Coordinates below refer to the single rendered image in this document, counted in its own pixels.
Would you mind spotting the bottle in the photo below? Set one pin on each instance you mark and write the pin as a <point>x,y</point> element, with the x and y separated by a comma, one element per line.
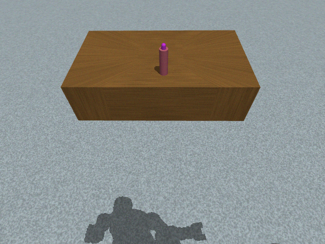
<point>163,60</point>

